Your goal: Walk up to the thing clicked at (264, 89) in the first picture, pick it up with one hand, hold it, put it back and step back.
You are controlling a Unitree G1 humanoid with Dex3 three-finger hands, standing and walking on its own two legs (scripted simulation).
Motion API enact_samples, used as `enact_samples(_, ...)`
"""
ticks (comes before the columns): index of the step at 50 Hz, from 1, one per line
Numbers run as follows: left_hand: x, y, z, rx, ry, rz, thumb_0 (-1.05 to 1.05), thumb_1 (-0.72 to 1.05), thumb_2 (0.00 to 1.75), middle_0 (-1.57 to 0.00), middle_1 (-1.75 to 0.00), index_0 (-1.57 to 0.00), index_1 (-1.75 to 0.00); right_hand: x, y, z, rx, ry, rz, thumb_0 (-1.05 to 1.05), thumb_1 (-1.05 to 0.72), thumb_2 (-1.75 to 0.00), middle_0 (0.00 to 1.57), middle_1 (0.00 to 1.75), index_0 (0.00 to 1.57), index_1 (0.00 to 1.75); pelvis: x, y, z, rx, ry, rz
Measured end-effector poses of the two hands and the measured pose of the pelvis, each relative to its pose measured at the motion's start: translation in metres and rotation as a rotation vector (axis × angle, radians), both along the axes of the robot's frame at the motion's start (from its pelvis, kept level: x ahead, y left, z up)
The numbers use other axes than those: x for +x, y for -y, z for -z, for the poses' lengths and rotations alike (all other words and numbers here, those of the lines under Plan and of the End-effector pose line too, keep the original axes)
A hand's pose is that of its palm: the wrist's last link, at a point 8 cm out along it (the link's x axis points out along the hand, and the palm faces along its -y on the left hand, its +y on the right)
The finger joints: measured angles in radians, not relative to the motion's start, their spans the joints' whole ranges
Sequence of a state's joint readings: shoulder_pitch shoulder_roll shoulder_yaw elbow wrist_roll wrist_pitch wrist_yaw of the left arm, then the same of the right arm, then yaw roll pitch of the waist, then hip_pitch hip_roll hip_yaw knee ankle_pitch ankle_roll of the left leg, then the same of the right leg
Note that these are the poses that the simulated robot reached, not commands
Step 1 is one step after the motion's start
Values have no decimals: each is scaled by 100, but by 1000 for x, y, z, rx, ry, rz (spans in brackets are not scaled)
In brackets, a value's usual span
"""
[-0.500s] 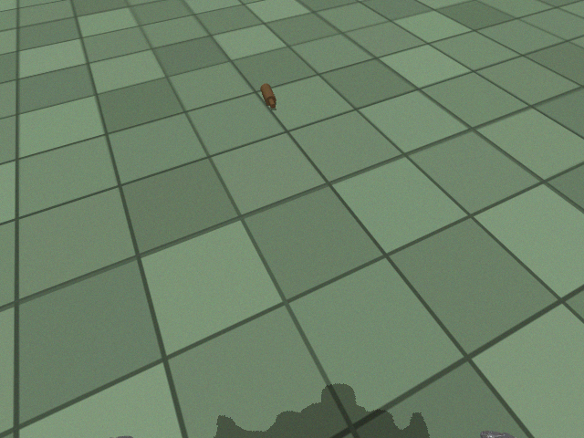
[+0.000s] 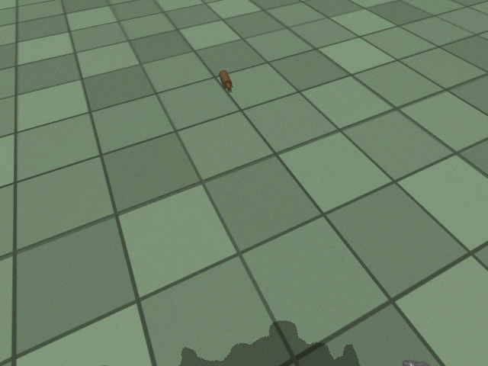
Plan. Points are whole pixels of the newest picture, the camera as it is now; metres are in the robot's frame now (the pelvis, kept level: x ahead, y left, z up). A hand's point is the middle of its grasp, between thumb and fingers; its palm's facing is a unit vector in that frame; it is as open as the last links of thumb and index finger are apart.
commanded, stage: stand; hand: left
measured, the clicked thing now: (226, 81) +2.03 +0.15 -0.75
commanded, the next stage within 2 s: walk up in 0.62 s
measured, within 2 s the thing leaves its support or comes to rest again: neither
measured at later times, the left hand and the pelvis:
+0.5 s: hand out of the picture +0.08 +0.25 -0.16, palm faces -0.02 -0.94 -0.34, open 7.4 cm; pelvis +0.00 +0.00 +0.00, yaw +0 degrees
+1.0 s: hand (114, 322) +0.21 +0.27 -0.12, palm faces -0.18 -0.79 -0.58, open 7.4 cm; pelvis +0.08 -0.05 -0.04, yaw -16 degrees
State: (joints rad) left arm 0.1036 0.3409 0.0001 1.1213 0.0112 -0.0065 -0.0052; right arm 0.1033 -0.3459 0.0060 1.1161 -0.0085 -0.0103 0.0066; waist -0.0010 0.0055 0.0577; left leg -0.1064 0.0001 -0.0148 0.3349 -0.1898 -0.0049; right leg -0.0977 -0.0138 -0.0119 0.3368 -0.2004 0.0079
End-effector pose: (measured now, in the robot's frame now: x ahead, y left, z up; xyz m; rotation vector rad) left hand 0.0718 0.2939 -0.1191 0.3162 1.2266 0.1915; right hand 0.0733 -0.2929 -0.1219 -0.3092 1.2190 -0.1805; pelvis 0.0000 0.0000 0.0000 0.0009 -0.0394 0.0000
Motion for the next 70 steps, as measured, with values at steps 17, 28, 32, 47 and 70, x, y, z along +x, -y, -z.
enact_samples(17, 1, 1, -1, 1, 5, 1, 0, 90, 89, -21, -30, -21, -30, -2, 3, -1, -5, -6, 4, 0, -91, -90, 21, 30, 20, 30, 1, 1, 0, -1, 1, -2)
enact_samples(28, -2, 0, -1, 2, 0, -3, 0, 90, 89, -21, -30, -21, -30, -4, 2, -1, -4, -8, 1, 0, -91, -90, 21, 30, 20, 30, 0, 1, -1, -1, 2, -2)
enact_samples(32, -4, -1, -1, -1, -1, 0, 0, 90, 89, -21, -30, -21, -30, -3, 3, -1, 7, -3, 2, 0, -91, -90, 21, 30, 20, 30, 0, 1, 0, 3, -3, 9)
enact_samples(47, 122, -15, -46, 235, 98, 249, 1, 90, 89, -21, -30, -21, -30, 2, 99, 28, 10, 157, 207, 1, -91, -90, 21, 30, 20, 30, 60, 41, 35, 20, -20, 258)
enact_samples(70, 455, -12, 8, 226, 3, 541, 1, 89, 89, -22, -30, -22, -30, 236, 87, -13, -130, 246, 364, 0, -91, -90, 20, 30, 20, 30, 336, 5, 50, -6, -52, 494)
